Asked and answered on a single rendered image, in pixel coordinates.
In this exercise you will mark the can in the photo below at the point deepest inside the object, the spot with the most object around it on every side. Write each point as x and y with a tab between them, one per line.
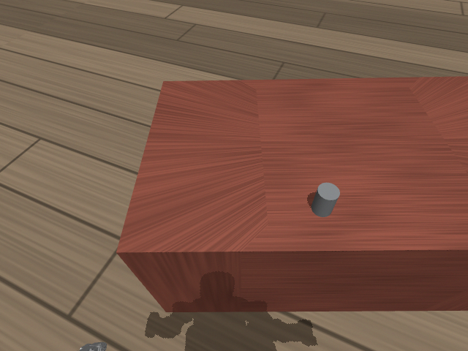
325	199

